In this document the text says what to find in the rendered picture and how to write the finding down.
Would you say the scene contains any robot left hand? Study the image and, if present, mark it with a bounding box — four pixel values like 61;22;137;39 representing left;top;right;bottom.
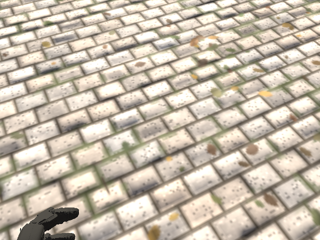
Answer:
17;207;79;240

